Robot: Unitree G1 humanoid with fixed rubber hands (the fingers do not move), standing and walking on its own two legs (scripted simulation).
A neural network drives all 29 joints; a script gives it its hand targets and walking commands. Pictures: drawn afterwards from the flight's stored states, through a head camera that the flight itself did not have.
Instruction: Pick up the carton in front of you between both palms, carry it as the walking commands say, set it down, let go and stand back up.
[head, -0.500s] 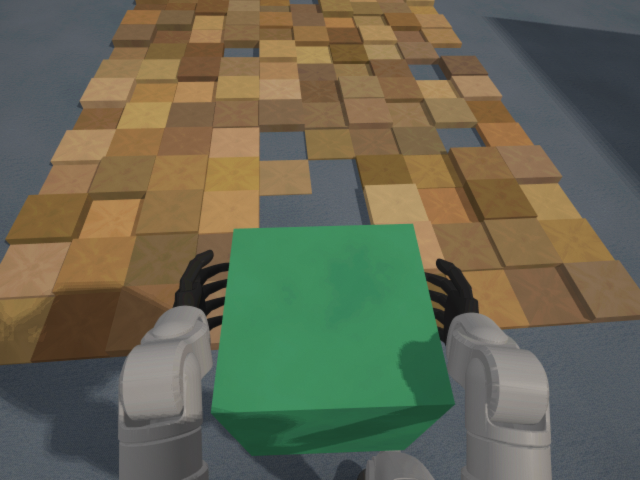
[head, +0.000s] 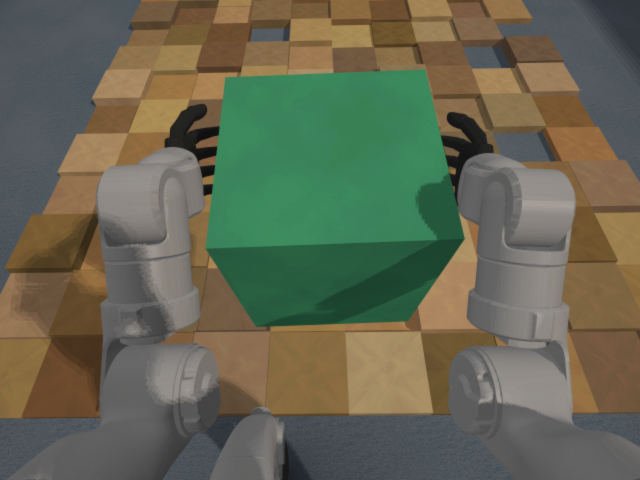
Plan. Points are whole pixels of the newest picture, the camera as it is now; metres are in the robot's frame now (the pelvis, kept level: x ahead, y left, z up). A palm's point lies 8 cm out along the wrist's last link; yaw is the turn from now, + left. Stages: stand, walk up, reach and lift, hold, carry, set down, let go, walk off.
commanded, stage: carry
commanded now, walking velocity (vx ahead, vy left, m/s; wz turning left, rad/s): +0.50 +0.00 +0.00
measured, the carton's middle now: (328, 216) +0.39 +0.01 +0.09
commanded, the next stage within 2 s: none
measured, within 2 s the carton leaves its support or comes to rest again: neither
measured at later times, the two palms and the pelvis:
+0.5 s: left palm (255, 27) +0.76 +0.15 +0.12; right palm (435, 35) +0.75 -0.15 +0.12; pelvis +0.36 +0.00 -0.01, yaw +0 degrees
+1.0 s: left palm out of the picture +1.09 +0.19 +0.20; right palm out of the picture +1.06 -0.11 +0.19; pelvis +0.69 +0.05 +0.05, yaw +0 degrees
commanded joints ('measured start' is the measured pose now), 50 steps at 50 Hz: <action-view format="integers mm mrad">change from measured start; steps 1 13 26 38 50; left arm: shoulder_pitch -674 -688 -587 -708 -560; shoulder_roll -996 -1045 -1035 -1045 -1142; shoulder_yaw -614 -584 -727 -728 -536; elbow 21 -112 -192 -21 184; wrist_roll -436 -349 -343 -528 -316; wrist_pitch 27 3 -46 -18 -13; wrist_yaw -266 -213 -226 -295 -238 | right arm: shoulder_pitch -727 -831 -725 -569 -768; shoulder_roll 964 1032 1020 805 1151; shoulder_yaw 591 614 711 521 591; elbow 7 -277 -201 -4 47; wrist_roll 380 418 448 188 467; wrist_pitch -39 -78 -91 -83 -69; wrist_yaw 173 170 239 148 257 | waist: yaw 31 -197 65 0 -95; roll -159 116 -106 -136 85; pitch -427 -476 -658 -509 -515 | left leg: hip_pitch -16 1353 -118 465 922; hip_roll -47 200 -95 -148 150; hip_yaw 76 -345 -126 95 -266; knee -130 -345 680 -430 -518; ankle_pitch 64 1192 -268 227 512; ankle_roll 12 166 18 39 124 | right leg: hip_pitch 409 -931 581 178 -493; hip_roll -210 26 -268 -152 -19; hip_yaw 147 107 631 224 188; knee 5 1003 130 96 563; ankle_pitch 635 -336 658 803 39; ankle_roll -132 18 -202 -48 66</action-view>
